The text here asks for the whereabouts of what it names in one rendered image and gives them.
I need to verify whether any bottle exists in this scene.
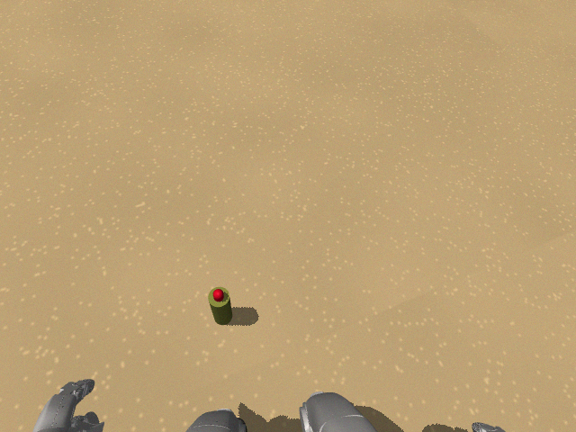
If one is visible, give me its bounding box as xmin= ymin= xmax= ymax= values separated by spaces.
xmin=208 ymin=287 xmax=232 ymax=325

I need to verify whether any left robot hand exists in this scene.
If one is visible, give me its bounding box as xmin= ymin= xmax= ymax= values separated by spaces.
xmin=32 ymin=379 xmax=104 ymax=432

